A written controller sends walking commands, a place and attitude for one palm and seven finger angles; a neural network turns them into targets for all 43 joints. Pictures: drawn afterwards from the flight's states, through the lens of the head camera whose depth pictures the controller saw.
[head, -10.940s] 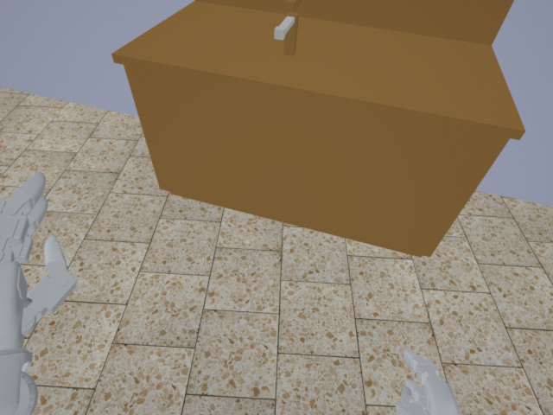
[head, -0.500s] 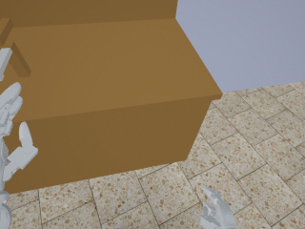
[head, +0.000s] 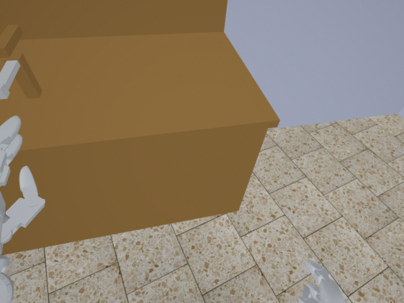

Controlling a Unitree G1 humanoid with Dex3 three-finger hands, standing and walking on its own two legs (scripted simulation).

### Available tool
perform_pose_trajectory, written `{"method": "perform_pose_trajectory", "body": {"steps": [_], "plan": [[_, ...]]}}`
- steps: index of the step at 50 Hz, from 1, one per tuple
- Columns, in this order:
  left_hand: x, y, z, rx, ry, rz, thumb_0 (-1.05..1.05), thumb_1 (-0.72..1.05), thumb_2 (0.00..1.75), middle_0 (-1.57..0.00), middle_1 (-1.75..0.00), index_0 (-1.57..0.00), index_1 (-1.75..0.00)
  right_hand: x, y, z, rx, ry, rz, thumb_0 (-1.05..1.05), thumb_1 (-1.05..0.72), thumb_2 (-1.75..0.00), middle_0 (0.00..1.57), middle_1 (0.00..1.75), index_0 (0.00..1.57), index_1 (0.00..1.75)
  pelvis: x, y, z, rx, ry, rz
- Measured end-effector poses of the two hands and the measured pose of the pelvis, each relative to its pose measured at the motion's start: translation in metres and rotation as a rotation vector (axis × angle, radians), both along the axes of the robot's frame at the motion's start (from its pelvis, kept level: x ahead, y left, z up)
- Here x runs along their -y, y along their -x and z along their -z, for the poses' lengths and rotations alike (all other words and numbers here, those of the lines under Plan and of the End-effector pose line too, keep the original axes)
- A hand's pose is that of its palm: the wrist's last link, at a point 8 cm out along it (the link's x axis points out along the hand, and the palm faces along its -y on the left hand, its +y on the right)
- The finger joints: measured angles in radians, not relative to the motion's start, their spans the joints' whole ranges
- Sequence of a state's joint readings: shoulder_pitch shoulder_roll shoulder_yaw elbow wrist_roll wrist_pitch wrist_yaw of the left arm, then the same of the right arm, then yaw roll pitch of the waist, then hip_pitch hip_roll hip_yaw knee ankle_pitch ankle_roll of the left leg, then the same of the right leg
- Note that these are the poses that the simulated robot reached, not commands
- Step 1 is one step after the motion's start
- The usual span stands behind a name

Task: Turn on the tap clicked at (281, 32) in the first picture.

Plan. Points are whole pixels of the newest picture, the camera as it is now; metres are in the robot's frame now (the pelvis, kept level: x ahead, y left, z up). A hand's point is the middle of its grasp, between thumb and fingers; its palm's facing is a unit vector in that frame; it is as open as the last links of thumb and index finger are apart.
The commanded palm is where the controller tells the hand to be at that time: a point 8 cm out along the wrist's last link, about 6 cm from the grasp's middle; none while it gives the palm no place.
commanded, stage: come to a stop and stand still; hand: left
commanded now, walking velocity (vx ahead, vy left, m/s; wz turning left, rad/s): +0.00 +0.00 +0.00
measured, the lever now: out of the picture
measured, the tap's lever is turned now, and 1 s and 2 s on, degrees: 0 0 0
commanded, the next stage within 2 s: look again from close up in 0.38 s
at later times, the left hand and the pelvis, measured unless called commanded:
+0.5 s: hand (34, 206) +0.20 +0.25 +0.17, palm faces +0.40 -0.79 -0.46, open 7.4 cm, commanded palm +0.14 +0.28 +0.18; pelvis -0.02 +0.00 +0.00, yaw +0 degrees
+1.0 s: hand (4, 163) +0.25 +0.31 +0.19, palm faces +0.43 -0.85 -0.31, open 7.4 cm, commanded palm +0.19 +0.34 +0.18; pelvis +0.03 +0.06 +0.00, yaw -1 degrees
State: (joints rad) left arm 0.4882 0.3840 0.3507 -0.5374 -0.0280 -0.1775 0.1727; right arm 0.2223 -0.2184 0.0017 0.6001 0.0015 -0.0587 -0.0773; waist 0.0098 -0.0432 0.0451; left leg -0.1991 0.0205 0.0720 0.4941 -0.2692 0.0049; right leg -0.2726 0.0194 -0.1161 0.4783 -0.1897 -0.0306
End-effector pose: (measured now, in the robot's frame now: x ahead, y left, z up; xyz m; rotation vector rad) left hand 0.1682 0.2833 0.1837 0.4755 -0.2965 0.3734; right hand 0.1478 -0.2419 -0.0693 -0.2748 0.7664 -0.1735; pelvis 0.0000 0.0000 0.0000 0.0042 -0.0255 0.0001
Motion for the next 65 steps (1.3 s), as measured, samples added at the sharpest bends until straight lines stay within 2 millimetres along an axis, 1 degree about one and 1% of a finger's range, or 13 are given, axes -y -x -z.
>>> {"method": "perform_pose_trajectory", "body": {"steps": [10, 16, 22, 25, 29, 31, 37, 40, 46, 49, 53, 59, 65], "plan": [[0.007, 0.015, 0.005, -0.039, 0.008, -0.04, 0.01, 0.89, 0.89, -0.21, -0.3, -0.21, -0.3, -0.034, 0.003, 0.018, 0.03, -0.138, -0.075, 0.01, -0.9, -0.9, 0.21, 0.3, 0.2, 0.3, 0.004, 0.015, 0.002, -0.005, 0.001, 0.001], [0.01, 0.014, 0.018, -0.078, 0.055, -0.027, 0.01, 0.89, 0.89, -0.21, -0.3, -0.21, -0.3, -0.029, 0.02, 0.022, -0.033, -0.109, -0.07, 0.01, -0.9, -0.9, 0.21, 0.3, 0.2, 0.3, 0.003, 0.022, 0.002, -0.006, 0.007, -0.004], [0.004, 0.011, 0.009, -0.056, 0.025, -0.001, 0.02, 0.89, 0.89, -0.21, -0.3, -0.21, -0.3, -0.018, 0.033, 0.016, -0.064, -0.059, -0.029, 0.02, -0.9, -0.9, 0.21, 0.3, 0.2, 0.3, -0.002, 0.019, -0.002, -0.01, 0.01, -0.003], [-0.004, 0.006, -0.003, -0.038, -0.072, -0.001, 0.02, 0.89, 0.89, -0.21, -0.3, -0.21, -0.3, -0.015, 0.034, 0.015, -0.061, -0.04, -0.033, 0.02, -0.9, -0.9, 0.21, 0.3, 0.2, 0.3, -0.003, 0.018, -0.001, -0.011, 0.007, -0.007], [-0.046, -0.014, -0.032, 0.103, -0.151, -0.046, 0.01, 0.88, 0.89, -0.22, -0.3, -0.22, -0.3, -0.017, 0.033, 0.016, -0.066, -0.036, -0.063, 0.02, -0.9, -0.9, 0.2, 0.3, 0.2, 0.3, -0.005, 0.021, 0.001, -0.019, 0.022, -0.002], [-0.052, -0.019, -0.027, 0.104, -0.09, -0.055, 0.01, 0.89, 0.89, -0.21, -0.3, -0.21, -0.3, -0.02, 0.031, 0.013, -0.032, -0.055, -0.048, 0.02, -0.9, -0.9, 0.2, 0.3, 0.2, 0.3, -0.013, 0.017, -0.001, -0.019, 0.019, 0.015], [-0.026, -0.022, 0.025, -0.083, 0.056, 0.085, 0.01, 0.9, 0.9, -0.2, -0.3, -0.2, -0.3, -0.04, 0.016, 0.004, 0.035, -0.076, -0.019, 0.02, -0.9, -0.9, 0.2, 0.3, 0.2, 0.3, -0.037, -0.002, -0.003, -0.021, 0.009, 0.03], [-0.031, -0.024, 0.037, -0.12, 0.064, 0.102, 0.01, 0.89, 0.89, -0.21, -0.3, -0.21, -0.3, -0.055, 0.004, 0.0, 0.034, -0.063, -0.045, 0.02, -0.9, -0.9, 0.2, 0.3, 0.2, 0.3, -0.04, -0.009, -0.003, -0.018, 0.007, 0.017], [-0.065, -0.037, 0.008, 0.049, 0.018, 0.029, 0.02, 0.88, 0.89, -0.22, -0.3, -0.22, -0.3, -0.082, -0.037, -0.011, 0.073, -0.046, -0.144, 0.02, -0.9, -0.9, 0.2, 0.3, 0.2, 0.3, -0.048, -0.021, -0.001, -0.015, 0.021, 0.001], [-0.068, -0.042, -0.009, 0.143, 0.012, 0.036, 0.02, 0.89, 0.89, -0.21, -0.3, -0.21, -0.3, -0.092, -0.059, -0.017, 0.122, -0.049, -0.172, 0.02, -0.9, -0.9, 0.21, 0.3, 0.2, 0.3, -0.055, -0.027, 0.001, -0.017, 0.03, 0.011], [-0.064, -0.052, -0.006, 0.144, 0.03, 0.078, 0.01, 0.89, 0.89, -0.21, -0.3, -0.21, -0.3, -0.1, -0.079, -0.022, 0.179, -0.061, -0.157, 0.02, -0.9, -0.9, 0.21, 0.3, 0.2, 0.3, -0.066, -0.038, 0.005, -0.018, 0.033, 0.03], [-0.072, -0.072, 0.019, 0.019, 0.046, 0.079, 0.01, 0.89, 0.89, -0.21, -0.3, -0.21, -0.3, -0.101, -0.084, -0.014, 0.165, -0.069, -0.104, 0.01, -0.9, -0.9, 0.21, 0.3, 0.2, 0.3, -0.074, -0.051, 0.011, -0.006, 0.031, 0.046], [-0.079, -0.078, 0.013, 0.081, 0.039, 0.091, 0.02, 0.89, 0.89, -0.21, -0.3, -0.21, -0.3, -0.096, -0.07, 0.002, 0.061, -0.039, -0.099, 0.01, -0.9, -0.9, 0.21, 0.3, 0.2, 0.3, -0.08, -0.053, 0.017, 0.002, 0.048, 0.031]]}}
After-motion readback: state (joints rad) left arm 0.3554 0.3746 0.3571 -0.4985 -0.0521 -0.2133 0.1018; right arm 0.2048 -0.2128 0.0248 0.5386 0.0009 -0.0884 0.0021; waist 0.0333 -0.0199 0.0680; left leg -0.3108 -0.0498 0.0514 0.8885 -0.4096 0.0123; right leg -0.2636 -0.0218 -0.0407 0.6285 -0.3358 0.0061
